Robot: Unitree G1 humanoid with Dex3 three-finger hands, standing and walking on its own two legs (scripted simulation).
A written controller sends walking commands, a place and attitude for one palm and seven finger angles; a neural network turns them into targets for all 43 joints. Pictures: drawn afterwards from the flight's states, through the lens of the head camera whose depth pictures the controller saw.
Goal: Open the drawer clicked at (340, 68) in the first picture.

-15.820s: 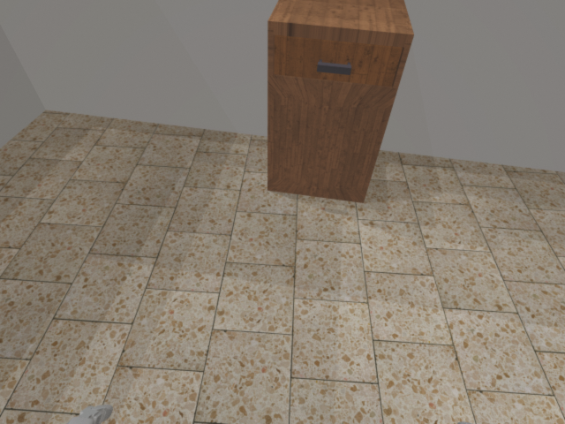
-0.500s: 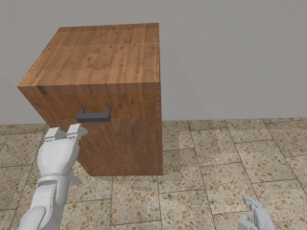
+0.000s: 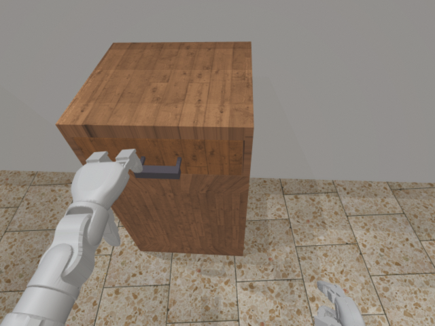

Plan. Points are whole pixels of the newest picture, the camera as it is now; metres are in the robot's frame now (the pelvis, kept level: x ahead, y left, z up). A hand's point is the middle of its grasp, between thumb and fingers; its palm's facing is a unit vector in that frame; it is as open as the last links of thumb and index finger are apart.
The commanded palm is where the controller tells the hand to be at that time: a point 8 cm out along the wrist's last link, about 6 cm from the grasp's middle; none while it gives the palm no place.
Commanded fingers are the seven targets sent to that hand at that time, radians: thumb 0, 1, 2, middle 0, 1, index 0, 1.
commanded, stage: raise the hand with hooked fingers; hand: left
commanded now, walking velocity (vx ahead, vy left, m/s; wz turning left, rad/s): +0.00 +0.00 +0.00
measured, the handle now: (159, 166) +0.50 +0.24 -0.07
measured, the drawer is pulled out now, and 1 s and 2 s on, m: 0.00 0.00 0.00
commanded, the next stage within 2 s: move the hooked fingers above the handle in 0.22 s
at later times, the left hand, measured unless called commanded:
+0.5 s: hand (130, 201) +0.31 +0.22 +0.05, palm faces -0.04 -0.06 -1.00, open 13.9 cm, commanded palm +0.29 +0.23 +0.12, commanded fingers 0.00 -0.50 0.30 -0.30 -1.20 -0.30 -1.20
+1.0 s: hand (140, 185) +0.36 +0.22 +0.03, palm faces +0.00 -0.04 -1.00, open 13.9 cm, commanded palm +0.34 +0.23 +0.09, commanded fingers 0.00 -0.50 0.30 -0.30 -1.20 -0.30 -1.20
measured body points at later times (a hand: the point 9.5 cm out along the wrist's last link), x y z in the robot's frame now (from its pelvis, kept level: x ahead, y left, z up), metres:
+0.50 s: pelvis +0.00 -0.03 +0.00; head +0.03 -0.06 +0.45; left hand +0.31 +0.22 +0.11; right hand +0.19 -0.25 -0.11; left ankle -0.05 +0.07 -0.74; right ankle +0.01 -0.13 -0.74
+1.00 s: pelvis -0.01 -0.04 -0.01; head +0.04 -0.06 +0.44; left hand +0.35 +0.22 +0.09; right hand +0.11 -0.30 -0.14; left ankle -0.05 +0.07 -0.74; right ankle +0.01 -0.13 -0.74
